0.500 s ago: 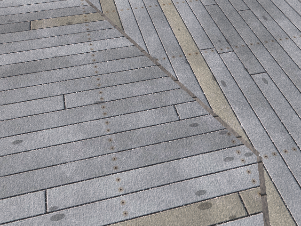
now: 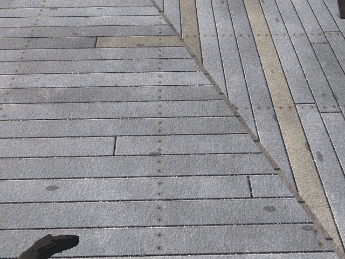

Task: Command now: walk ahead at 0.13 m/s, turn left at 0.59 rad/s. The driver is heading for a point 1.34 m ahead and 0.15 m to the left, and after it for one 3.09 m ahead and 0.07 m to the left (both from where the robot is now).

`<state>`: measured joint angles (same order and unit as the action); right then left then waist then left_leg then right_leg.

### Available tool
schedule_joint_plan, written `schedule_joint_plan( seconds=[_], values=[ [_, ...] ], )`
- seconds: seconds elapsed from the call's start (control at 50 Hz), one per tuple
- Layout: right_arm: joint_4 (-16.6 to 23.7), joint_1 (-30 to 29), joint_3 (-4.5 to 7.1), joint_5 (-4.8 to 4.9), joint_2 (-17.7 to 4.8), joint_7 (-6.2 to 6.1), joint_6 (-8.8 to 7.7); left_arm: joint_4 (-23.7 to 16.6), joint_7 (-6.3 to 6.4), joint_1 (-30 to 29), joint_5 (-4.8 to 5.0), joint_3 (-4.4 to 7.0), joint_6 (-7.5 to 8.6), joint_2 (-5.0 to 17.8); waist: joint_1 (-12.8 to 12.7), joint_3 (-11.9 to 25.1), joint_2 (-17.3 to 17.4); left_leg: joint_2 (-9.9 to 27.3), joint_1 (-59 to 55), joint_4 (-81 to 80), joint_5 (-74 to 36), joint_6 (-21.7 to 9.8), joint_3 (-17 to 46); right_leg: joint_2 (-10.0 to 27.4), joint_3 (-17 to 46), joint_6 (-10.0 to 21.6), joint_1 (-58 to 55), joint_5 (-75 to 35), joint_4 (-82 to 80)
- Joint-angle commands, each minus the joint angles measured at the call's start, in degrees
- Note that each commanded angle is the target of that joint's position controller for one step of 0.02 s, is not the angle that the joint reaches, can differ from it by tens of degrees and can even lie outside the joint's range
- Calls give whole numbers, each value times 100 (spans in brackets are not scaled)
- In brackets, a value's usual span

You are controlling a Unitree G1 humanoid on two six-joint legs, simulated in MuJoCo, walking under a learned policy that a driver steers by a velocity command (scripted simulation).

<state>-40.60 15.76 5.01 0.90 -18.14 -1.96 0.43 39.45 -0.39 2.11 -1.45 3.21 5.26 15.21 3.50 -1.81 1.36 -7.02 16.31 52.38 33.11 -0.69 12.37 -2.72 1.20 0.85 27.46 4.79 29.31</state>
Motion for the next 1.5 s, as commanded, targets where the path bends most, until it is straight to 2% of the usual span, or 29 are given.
schedule_joint_plan(
  seconds=[0.02,0.04,0.08,0.14,0.3,0.38,0.4,0.42,0.44,0.48,0.54,0.68,0.74,0.78,0.8,0.82,0.84,0.94,1.02,1.08,1.1,1.12,1.14,1.16,1.22,1.28,1.34,1.44,1.5],
  values=[
    [348,604,211,65,-1019,-4,95,-396,72,575,67,183,-155,630,-338,1478,-842,525,2106,2418,127,479,-337,2435,2546,1341,-3153,-1511,-684],
    [387,323,230,55,-981,-39,214,-402,91,357,36,123,-242,544,-311,1126,-565,673,2042,2302,-176,548,-472,2112,1989,1174,-2534,-938,-857],
    [516,187,193,51,-721,-45,340,-336,133,108,-8,146,-334,698,-194,580,-829,842,1603,1873,-577,570,-739,1681,1195,1089,-1442,-422,-1240],
    [622,103,113,26,-414,-42,318,-233,187,181,-19,198,-346,774,-267,675,-960,898,1404,1125,-779,566,-985,1692,679,1267,-1522,-819,-1392],
    [869,-348,88,-7,-495,161,319,-81,148,123,125,320,-495,1119,-389,790,-968,1038,537,-709,-1323,253,-1357,2065,89,1222,-1682,-394,-1373],
    [715,124,197,-64,-635,202,312,188,118,396,281,286,-571,959,-143,726,-581,808,-809,-2646,-2407,-288,-1338,1755,-452,424,-1145,347,-314],
    [770,227,313,-87,-1150,108,295,173,64,546,123,174,-577,571,-300,635,886,1977,-1455,-3272,-3750,-759,344,1083,-1083,-165,-43,1675,1180],
    [960,-5,349,-214,-1554,92,238,-118,98,254,18,180,-544,645,-240,510,1674,3037,-1256,-3374,-4443,-1830,1635,356,-775,-482,1115,3247,2428],
    [939,21,272,-313,-1231,116,116,-125,137,-98,73,262,-541,896,32,682,1044,2863,-971,-3440,-4205,-1919,1356,472,-123,-436,1058,3171,3254],
    [893,-523,145,-213,-870,120,-23,120,181,214,162,311,-601,874,-316,632,611,2219,-872,-3322,-3821,-1275,463,600,79,-361,943,2321,3419],
    [865,-777,-41,-166,-499,71,-56,275,180,460,128,300,-633,811,-474,741,641,1934,-717,-3231,-4633,-1159,-29,540,27,-521,409,1636,3456],
    [596,-674,-35,-184,-579,109,6,280,107,272,185,133,-637,638,-202,600,704,1935,-779,-3128,-4084,-1281,145,546,-66,-531,-607,1744,1181],
    [442,-835,-120,-99,-398,151,8,421,85,547,160,95,-593,565,-430,497,569,1763,-580,-2965,-3806,-1079,193,474,-152,-393,-1331,817,-325],
    [310,-578,-187,-178,-217,160,-74,480,90,753,14,100,-536,847,-365,691,37,1364,-200,-2774,-2976,-554,-25,992,420,-144,-2306,-1157,-777],
    [284,-303,-153,-232,-265,207,-130,536,105,640,63,187,-536,1203,-22,688,-706,960,-62,-2734,-2475,-355,-405,1167,427,111,-2325,-1336,-400],
    [246,-505,-185,-271,-191,193,-126,587,74,466,131,134,-528,859,-143,693,-942,799,-519,-2790,-2310,-144,-671,1078,454,258,-1728,-150,-501],
    [217,-779,-125,-228,-418,177,-99,535,43,404,90,61,-508,643,-325,463,-593,812,-536,-2700,-2264,-142,-653,919,365,158,-1478,335,-638],
    [153,-710,-99,-129,-240,88,30,773,114,768,165,68,-410,790,-398,-45,-628,548,157,-2367,-36,-349,-877,830,476,290,-1081,3184,-823],
    [149,-630,-87,9,-14,171,-310,839,180,1122,251,147,-305,1086,-419,-477,-1213,526,889,-1379,-738,-319,-1390,1953,2098,1012,-1285,4188,-1698],
    [-119,-52,-32,39,-31,229,-453,668,123,613,313,112,-301,970,-19,-438,-1009,618,-513,-2370,-1098,-544,-1343,1613,1477,786,-497,3237,-1412],
    [-301,391,54,7,-271,229,-479,531,109,330,314,36,-274,710,146,-365,-518,878,-1016,-2770,-988,-660,-771,1135,806,493,-140,2551,-695],
    [-456,905,168,-1,-618,219,-503,378,102,153,282,-48,-174,397,224,-227,614,1561,-1747,-3474,-406,-1020,672,401,-164,83,589,1749,907],
    [-441,1278,242,-36,-934,280,-546,198,117,15,279,-21,-51,569,412,-109,1442,2534,-2385,-4102,-797,-1632,2442,119,-146,-20,1534,2239,2275],
    [-424,1234,150,-79,-688,276,-608,232,96,128,336,68,23,781,243,-113,979,2758,-2678,-3987,-1399,-1797,2590,329,231,68,2163,2698,3275],
    [-352,945,15,-75,-349,247,-620,369,-48,263,325,45,87,596,-26,-108,112,2413,-2781,-4034,-2374,-1341,1254,855,292,352,2613,1541,3518],
    [-407,965,-48,-48,-243,207,-506,283,-219,-41,264,-28,46,350,-19,-175,336,1989,-2209,-4306,-3382,-1141,183,878,-70,108,2011,817,2511],
    [-450,1031,-21,-35,-461,113,-466,81,-275,-592,239,-142,28,118,98,-290,304,1707,-1542,-4490,-3421,-1028,-471,629,-338,-110,1222,-93,1136],
    [-666,1193,31,33,-625,104,-488,-132,-297,-951,304,-89,24,436,13,-508,490,2048,-1558,-4546,-3498,-903,-600,458,-253,89,533,-597,184],
    [-702,1023,78,8,-755,92,-417,16,-260,-236,258,81,30,781,-501,85,602,2046,-1992,-3453,-5907,-657,-861,164,-448,421,-525,-227,83]
  ],
)
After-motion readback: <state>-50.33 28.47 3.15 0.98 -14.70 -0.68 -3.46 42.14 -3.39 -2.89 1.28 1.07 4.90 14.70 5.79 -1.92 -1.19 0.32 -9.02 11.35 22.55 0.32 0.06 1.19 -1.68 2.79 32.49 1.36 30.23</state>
